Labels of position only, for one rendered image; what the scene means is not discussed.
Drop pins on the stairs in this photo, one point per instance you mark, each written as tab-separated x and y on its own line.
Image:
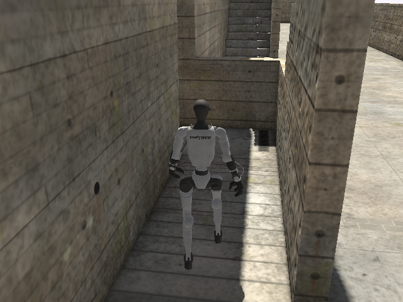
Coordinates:
249	29

